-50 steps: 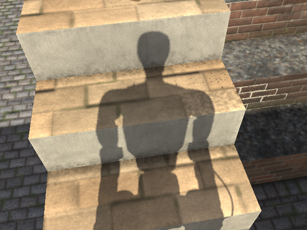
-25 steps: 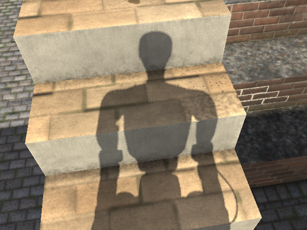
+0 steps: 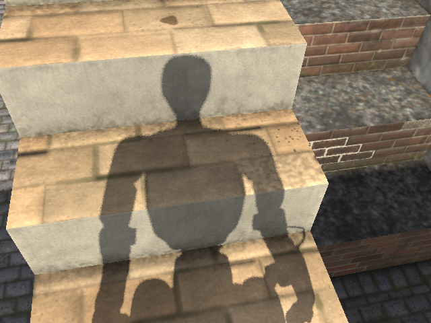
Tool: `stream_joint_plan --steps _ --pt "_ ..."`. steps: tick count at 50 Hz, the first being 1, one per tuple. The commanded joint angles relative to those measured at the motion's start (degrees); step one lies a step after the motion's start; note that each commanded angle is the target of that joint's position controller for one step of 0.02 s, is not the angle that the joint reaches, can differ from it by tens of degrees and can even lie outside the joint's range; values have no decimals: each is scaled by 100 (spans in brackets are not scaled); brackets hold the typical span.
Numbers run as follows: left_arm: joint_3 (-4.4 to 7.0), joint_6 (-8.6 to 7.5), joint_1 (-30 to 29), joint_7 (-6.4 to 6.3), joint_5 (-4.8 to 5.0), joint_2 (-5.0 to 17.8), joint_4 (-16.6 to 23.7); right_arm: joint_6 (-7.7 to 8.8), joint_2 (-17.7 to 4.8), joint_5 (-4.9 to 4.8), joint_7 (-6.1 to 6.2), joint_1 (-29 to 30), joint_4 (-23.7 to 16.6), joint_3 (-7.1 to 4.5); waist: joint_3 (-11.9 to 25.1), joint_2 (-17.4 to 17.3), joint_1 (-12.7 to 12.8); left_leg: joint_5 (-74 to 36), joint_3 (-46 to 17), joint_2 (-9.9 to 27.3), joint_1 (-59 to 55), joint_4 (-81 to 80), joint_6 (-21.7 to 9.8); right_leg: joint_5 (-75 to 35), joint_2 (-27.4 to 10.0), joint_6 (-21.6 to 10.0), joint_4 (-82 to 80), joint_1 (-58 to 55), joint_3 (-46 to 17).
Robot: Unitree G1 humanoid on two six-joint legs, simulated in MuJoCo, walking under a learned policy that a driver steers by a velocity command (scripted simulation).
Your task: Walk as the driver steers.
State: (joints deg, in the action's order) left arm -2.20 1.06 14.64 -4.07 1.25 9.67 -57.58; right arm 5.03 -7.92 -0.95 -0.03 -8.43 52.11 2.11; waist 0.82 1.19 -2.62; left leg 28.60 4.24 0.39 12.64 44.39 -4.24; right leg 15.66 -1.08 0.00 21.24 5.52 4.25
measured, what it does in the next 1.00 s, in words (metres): climbs: right foot, then left foot 0.19 m higher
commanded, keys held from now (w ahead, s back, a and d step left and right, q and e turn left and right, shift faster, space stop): w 1.00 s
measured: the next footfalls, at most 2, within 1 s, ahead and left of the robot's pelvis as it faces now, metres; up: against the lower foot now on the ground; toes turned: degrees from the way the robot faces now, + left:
right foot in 0.28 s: -0.06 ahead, -0.07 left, +0.00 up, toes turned -3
left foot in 0.56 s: +0.14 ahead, +0.20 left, +0.19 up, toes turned -2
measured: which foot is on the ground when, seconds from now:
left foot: down 0.00-0.26, up 0.28-0.54, down 0.56-1.00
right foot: down 0.00-0.02, up 0.04-0.26, down 0.28-0.58, up 0.60-1.00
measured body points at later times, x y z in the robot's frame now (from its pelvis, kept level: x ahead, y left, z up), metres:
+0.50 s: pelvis +0.00 +0.05 +0.00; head +0.04 +0.06 +0.45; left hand -0.09 +0.26 -0.15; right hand +0.31 -0.12 +0.01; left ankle +0.05 +0.18 -0.44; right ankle -0.10 -0.06 -0.74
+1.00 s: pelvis +0.12 +0.05 +0.18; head +0.08 +0.04 +0.63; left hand +0.19 +0.26 +0.05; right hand +0.15 -0.16 +0.02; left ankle +0.10 +0.21 -0.55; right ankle +0.16 -0.05 -0.51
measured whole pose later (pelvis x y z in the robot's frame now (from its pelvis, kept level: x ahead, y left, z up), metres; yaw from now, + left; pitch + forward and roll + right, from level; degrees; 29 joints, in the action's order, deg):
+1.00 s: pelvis +0.12 +0.05 +0.18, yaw +0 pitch +0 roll +1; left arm -2.3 -2.5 16.9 0.7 3.4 8.3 -50.4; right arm 4.9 -7.8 -4.0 0.2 -20.0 63.7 0.0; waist 6.1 0.5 4.5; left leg 15.6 3.4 4.2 9.9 25.6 -2.2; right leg 13.1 -2.2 -7.7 50.9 27.6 3.0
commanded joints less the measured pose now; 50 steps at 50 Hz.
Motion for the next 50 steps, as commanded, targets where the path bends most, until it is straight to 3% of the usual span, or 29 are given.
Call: stream_joint_plan --steps 1,3,4,6,8,9,12,13,14,15,17,18,20,23,24,26,28,29,30,31,32,34,36,40,43,45,47,49,50 --pt "231 -108 -852 150 194 1083 731 83 -164 -138 -62 -1946 573 76 -84 -718 -827 -3410 -325 53 -356 -4032 82 -4871 -421 -606 2234 -809 -203" --pt "204 -279 -678 406 21 -45 981 -102 212 189 113 -1498 744 509 843 -2607 370 -10906 -848 1210 -2812 -2036 615 1398 315 -324 5011 1774 141" --pt "218 -216 -35 522 141 -274 723 -241 79 239 260 -1491 706 483 1199 -2387 536 -11038 -635 1491 -2333 -1835 629 1134 39 -202 5790 1557 -64" --pt "288 -159 -577 603 29 -5 813 -331 -133 354 341 -471 386 372 -124 -1067 855 -8927 -715 1360 -583 -2376 202 1090 -85 25 6574 2046 111" --pt "409 -160 -573 512 69 443 961 -314 -642 310 283 258 241 165 -788 -876 1284 -10130 -192 1122 -83 -2489 199 1399 117 -188 6150 2177 114" --pt "542 -125 -71 507 -25 874 816 -278 -1049 179 299 719 115 54 -291 -401 1707 -10753 228 619 166 -2520 552 969 208 -428 4876 906 357" --pt "690 89 982 349 -82 641 405 -153 -1026 -339 285 73 302 43 -536 -556 2106 -8589 -521 876 -1408 -474 92 -81 -131 -650 326 791 169" --pt "570 7 1205 436 -132 368 222 -78 -1074 -394 250 866 -95 40 -499 502 2486 -6461 -88 90 -1633 1305 71 -2313 -26 -675 -1272 661 536" --pt "224 -71 513 532 -398 -87 -9 179 -882 -318 162 1403 -644 25 -444 2038 1907 -689 118 -602 -977 3866 221 -4500 -196 -865 -2032 689 41" --pt "-52 -194 -174 504 -583 -243 -200 330 -477 -134 144 1324 -1096 -12 -128 2082 723 1111 -288 -670 1510 6596 125 -8677 -786 -579 -301 -583 -829" --pt "-74 -145 201 286 -776 123 -306 347 -216 -309 156 830 -1751 -11 824 558 130 892 -1262 -639 3837 8735 -130 -8885 -1859 -952 374 -2111 -1607" --pt "79 -64 328 198 -754 693 -396 455 -339 -269 110 1187 -2110 -16 259 15 108 1172 -1143 -547 5545 9207 -141 -6564 -1885 -1259 171 -2268 -1727" --pt "212 -11 823 282 -525 1032 -766 420 -357 -250 -11 2164 -2657 73 -631 -231 289 1857 -841 -579 8089 10406 -93 -5109 -1801 -1335 -227 -2325 -1682" --pt "144 -248 44 334 -114 1074 -607 -125 -620 -108 201 1793 -3172 58 -845 -544 -529 678 -877 418 6237 7599 -213 -1264 -1426 -921 -1807 646 -1064" --pt "119 -389 -240 333 95 1014 -297 -335 -543 -182 315 1579 -3082 131 -618 -815 -614 18 -803 704 4581 6256 -280 -1650 -1304 -937 -2344 1735 -609" --pt "516 -465 16 268 614 2250 159 -418 -600 -305 390 188 -2351 116 1212 -891 -691 187 -79 -276 -132 3907 -219 -6792 -969 -1100 -2057 1778 -164" --pt "771 -280 96 98 342 2554 -42 -441 -1074 -474 147 -1230 -1531 -205 1866 403 -1245 640 83 -555 -108 2595 -70 -10305 -1468 -1218 49 -451 -38" --pt "803 -156 556 41 34 2214 -24 -451 -1169 -413 32 -1059 -1300 -280 1697 38 -910 319 -1043 -478 185 967 -198 -8365 -1256 -1243 1074 -966 -243" --pt "645 -61 1061 319 -210 1166 202 -619 -1953 -227 56 -650 -904 -502 1424 -2667 67 1477 -4565 546 607 -1912 -640 -2957 294 -1087 2475 98 38" --pt "558 -141 437 549 -699 850 503 -802 -1834 42 223 -109 -892 -496 662 -2384 75 3506 -6459 741 1687 -3425 -1069 345 1142 -864 6330 1124 -548" --pt "407 -356 -122 706 -706 52 1299 -722 -1229 55 188 583 -767 -299 1 -1203 511 3738 -6505 1072 2172 -3263 -1007 339 1114 -730 8645 2656 -1394" --pt "118 -710 -601 797 -427 -361 1998 -466 -499 268 -32 -129 399 -122 -471 -327 682 2566 -4557 983 2115 -2177 -797 572 889 -979 8759 3817 -1248" --pt "-67 -942 -708 834 -283 -488 2124 -196 175 403 -123 -731 1196 -15 -524 -490 706 1934 -3921 883 1974 -2036 -969 1026 959 -1165 10063 4554 -1195" --pt "106 -680 50 582 174 470 1571 103 -146 31 -175 -728 1213 -68 -289 -158 1055 593 -2653 1253 1519 -2979 -753 152 510 -897 9428 4647 -1145" --pt "144 -491 345 366 226 614 1253 192 -438 -121 -204 -261 776 -105 -121 272 1200 -456 -1129 1160 1850 -3033 -647 -804 315 -638 7917 3773 -816" --pt "143 -399 844 338 255 593 966 181 -702 -106 -197 454 383 -197 150 43 1583 -1187 -1 852 2512 -3294 -370 -1066 -12 -697 5595 1600 -413" --pt "84 -388 520 398 336 335 814 202 -1077 -506 -74 -176 518 -393 50 -708 1233 -1418 -71 810 2322 -3373 -629 -513 165 -673 3298 438 108" --pt "133 -306 992 502 203 162 635 149 -696 -375 124 -48 606 -298 -404 -1403 1580 -1131 -386 1174 1721 -3109 -847 63 -134 -833 2012 483 173" --pt "30 -271 1002 590 124 -122 433 108 -295 -323 93 -250 586 -212 -629 -766 1286 -1502 -270 941 968 -1890 -914 -19 -288 -903 332 812 40"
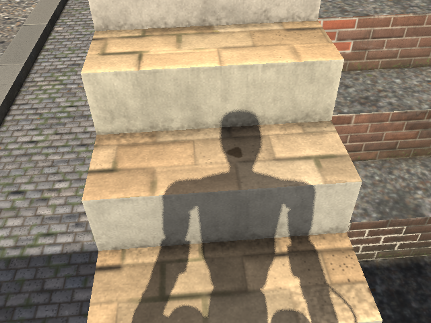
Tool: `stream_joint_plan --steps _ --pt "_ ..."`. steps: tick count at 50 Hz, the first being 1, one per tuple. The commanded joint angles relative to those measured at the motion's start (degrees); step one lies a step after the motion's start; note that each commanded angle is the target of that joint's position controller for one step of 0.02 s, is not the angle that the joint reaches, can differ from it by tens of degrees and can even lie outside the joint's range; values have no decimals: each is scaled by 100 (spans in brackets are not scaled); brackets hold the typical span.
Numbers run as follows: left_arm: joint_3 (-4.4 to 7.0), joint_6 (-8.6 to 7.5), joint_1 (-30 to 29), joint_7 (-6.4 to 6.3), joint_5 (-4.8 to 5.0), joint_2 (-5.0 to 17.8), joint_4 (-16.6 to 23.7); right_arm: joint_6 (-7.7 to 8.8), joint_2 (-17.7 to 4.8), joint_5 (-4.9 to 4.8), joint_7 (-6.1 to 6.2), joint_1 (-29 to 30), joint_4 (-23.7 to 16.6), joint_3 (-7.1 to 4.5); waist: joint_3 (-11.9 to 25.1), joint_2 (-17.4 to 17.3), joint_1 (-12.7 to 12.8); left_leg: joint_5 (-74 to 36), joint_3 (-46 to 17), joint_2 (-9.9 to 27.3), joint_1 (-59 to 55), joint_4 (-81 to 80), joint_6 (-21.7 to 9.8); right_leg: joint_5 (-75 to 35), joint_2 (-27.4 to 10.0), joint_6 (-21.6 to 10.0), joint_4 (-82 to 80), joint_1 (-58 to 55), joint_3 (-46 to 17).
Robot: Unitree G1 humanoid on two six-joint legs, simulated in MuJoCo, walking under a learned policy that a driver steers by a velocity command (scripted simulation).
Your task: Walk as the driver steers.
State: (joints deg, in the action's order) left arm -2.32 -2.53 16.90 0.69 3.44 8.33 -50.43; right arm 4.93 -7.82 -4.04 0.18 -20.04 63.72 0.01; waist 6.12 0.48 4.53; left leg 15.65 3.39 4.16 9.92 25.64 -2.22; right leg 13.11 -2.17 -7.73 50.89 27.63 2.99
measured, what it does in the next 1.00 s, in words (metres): climbs: right foot, then left foot 0.19 m higher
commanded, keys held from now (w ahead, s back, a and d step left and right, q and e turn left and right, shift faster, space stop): w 0.28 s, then no key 0.72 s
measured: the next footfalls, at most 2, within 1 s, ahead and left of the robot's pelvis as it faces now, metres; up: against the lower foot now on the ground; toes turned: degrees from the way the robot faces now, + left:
right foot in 0.02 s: +0.07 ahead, -0.11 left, +0.00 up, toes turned -2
left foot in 0.46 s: +0.30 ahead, +0.15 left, +0.19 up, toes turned +4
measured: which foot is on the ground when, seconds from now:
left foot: down 0.00-0.04, up 0.06-0.44, down 0.46-1.00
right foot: up 0.00-0.00, down 0.02-0.48, up 0.50-0.92, down 0.94-1.00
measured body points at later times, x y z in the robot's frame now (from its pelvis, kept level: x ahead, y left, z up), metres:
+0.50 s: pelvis +0.14 +0.04 +0.04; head +0.15 +0.02 +0.49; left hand +0.09 +0.26 -0.11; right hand +0.34 -0.13 -0.06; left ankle +0.26 +0.14 -0.55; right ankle +0.05 -0.10 -0.70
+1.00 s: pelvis +0.23 +0.02 +0.18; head +0.21 +0.00 +0.63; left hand +0.25 +0.24 +0.04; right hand +0.25 -0.18 +0.01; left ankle +0.26 +0.14 -0.55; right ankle +0.27 -0.07 -0.55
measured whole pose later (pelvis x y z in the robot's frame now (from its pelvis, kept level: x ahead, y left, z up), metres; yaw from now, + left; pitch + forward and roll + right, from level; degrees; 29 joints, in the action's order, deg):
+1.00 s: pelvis +0.23 +0.02 +0.18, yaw +1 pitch -2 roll +1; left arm -1.6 -0.5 18.3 -2.8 0.7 7.1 -58.2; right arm 1.4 -7.8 -1.8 2.3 -16.0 64.2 0.1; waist 1.4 -2.1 -0.4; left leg 14.3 3.0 0.9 16.0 32.3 -1.1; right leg 14.4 -0.1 -1.9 32.7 16.4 3.2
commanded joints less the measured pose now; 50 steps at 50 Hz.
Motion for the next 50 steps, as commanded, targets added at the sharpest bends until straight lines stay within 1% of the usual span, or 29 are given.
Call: stream_joint_plan --steps 1,2,3,4,5,7,12,14,17,19,21,22,23,24,25,26,27,29,34,36,39,42,43,44,46,47,48,49,50 --pt "-56 57 732 143 -233 -208 -526 86 -11 301 20 734 -792 47 -872 -306 -45 -584 -59 342 991 1345 -1130 -208 -121 161 -2889 -1636 -175" --pt "-32 33 763 223 -106 -142 -650 26 319 565 -58 573 -1061 113 -320 298 -485 -102 29 -31 1430 3008 -804 -1240 -743 570 -2700 -1937 -1535" --pt "137 80 1333 190 97 536 -829 32 618 401 -185 -478 -887 127 104 1993 -864 293 97 -703 2563 4217 -497 -928 -1370 599 -3654 -3145 -3607" --pt "331 143 1162 94 52 985 -894 13 25 364 -338 -607 -865 -27 74 1957 -783 -169 -233 -557 3026 5916 -268 2129 -1799 579 -5006 -2699 -5343" --pt "272 163 376 -4 -59 798 -809 -47 -312 344 -427 339 -1236 -112 -916 1063 -892 -552 -385 -210 3859 7059 -178 2604 -1781 614 -4700 -1884 -4648" --pt "333 54 262 63 -419 820 -880 108 -170 233 -292 1726 -1736 21 -1173 137 -558 -514 -573 -224 4314 7407 -132 792 -1385 471 -3971 -1563 -2691" --pt "151 -14 1462 35 -495 68 -1566 205 -46 49 75 2323 -2319 203 -1118 509 -171 694 -847 -591 6803 10755 -597 801 -1602 -450 -3883 -2616 -2207" --pt "119 -17 1588 -25 -577 165 -1772 200 -35 21 184 2674 -2896 255 -1186 507 -197 1403 -1068 -604 8074 12124 -636 105 -1803 -501 -3921 -3159 -2134" --pt "81 -61 914 30 -337 450 -1522 13 -237 -80 257 2908 -3283 349 -1537 -457 -605 804 -676 -191 7284 10049 -504 -234 -1288 -103 -4454 -1569 -771" --pt "174 -201 -34 113 -127 753 -1007 -328 -98 54 384 2530 -3218 596 -1214 -539 -874 190 238 158 3409 6350 -513 -1081 -843 -211 -5787 666 33" --pt "488 -144 1168 -3 364 1609 -1346 -294 -65 -188 273 1242 -2654 525 24 608 -986 1063 889 -747 590 5493 -456 -6725 -786 -371 -4834 -585 153" --pt "487 -34 1548 -172 234 1543 -1685 -330 -367 -283 145 233 -2187 321 376 1354 -1345 1237 784 -846 702 5174 -516 -9627 -1103 -278 -3869 -1979 321" --pt "468 55 1475 -376 66 1416 -1636 -338 -694 -329 39 -14 -2016 167 367 1480 -1494 1546 253 -881 1347 3695 -532 -9635 -1127 -166 -2686 -3322 272" --pt "450 142 1542 -466 -276 1087 -1479 -391 -901 -131 -51 9 -1761 70 287 620 -1187 868 -1071 -479 1271 2771 -618 -7901 -987 -99 -1631 -3211 82" --pt "381 250 1839 -215 -474 524 -1090 -577 -1391 121 56 160 -1479 -62 830 -2173 -547 1000 -4262 671 1052 -131 -984 -2757 178 30 -221 -2364 312" --pt "427 177 1103 -64 -799 587 -784 -791 -1450 441 243 712 -1479 -124 744 -2223 -539 1793 -5894 881 1406 -1514 -1146 399 984 366 2984 -1443 -378" --pt "416 105 545 52 -805 262 -310 -817 -1263 503 285 1341 -1413 -87 175 -1098 -247 1784 -5318 945 1577 -1067 -1067 602 821 438 4869 -7 -913" --pt "219 -96 -156 76 -571 -72 395 -512 -647 541 133 1185 -621 0 -555 -187 -103 2116 -3942 871 1870 -258 -795 359 487 123 5380 873 -1100" --pt "87 -281 80 70 -278 57 394 -99 132 376 -73 519 287 157 -807 193 73 924 -2325 802 1436 -531 -796 0 535 -251 6233 1757 -859" --pt "96 -141 229 -70 -174 163 224 -6 101 328 -125 646 110 202 -757 157 137 557 -1530 701 1575 -592 -631 -406 383 -165 5461 1439 -834" --pt "69 35 524 -271 -243 231 -136 -74 -92 287 -177 1093 -391 164 -791 155 242 383 -510 340 2555 -687 -625 -660 204 173 2955 34 -451" --pt "-48 176 -7 -202 -131 23 -225 -169 -818 131 -51 403 -277 -149 -827 -1169 -150 536 -840 352 2248 -1443 -789 854 469 350 -147 -1341 278" --pt "-100 175 513 -87 -180 -307 -418 -205 -733 150 -10 327 -112 -158 -808 -1320 20 785 -934 426 1666 -1322 -856 1051 314 423 -853 -1270 305" --pt "-124 288 760 -89 -251 -593 -648 -184 -132 248 12 331 -116 -16 -920 -1246 10 716 -1127 636 1677 -1068 -846 177 100 363 -1120 -1482 209" --pt "-191 297 523 -179 -408 -715 -588 -169 282 239 34 134 -63 84 -1140 -808 -324 97 -890 353 1099 -220 -653 -164 -203 429 -2533 -1117 -316" --pt "-128 194 448 -190 -406 -307 -479 -214 398 302 124 -51 -67 116 -921 -182 -493 195 -617 67 1297 805 -422 -365 -805 494 -3048 -1427 -1294" --pt "-220 122 329 -193 -357 -440 -526 -358 648 202 205 -631 71 144 -759 1291 -892 108 -291 -67 1181 649 -216 453 -1127 458 -3831 -1350 -1888" --pt "-225 147 149 -225 -241 -472 -665 -407 612 234 245 -665 71 202 -1138 1563 -1034 -194 -242 23 659 351 -117 1715 -1043 468 -4375 -687 -2053" --pt "-167 165 37 -240 -211 -368 -683 -418 384 215 247 -400 104 195 -1521 1032 -993 -442 -314 -9 563 3 -54 1871 -806 542 -4316 -516 -1746"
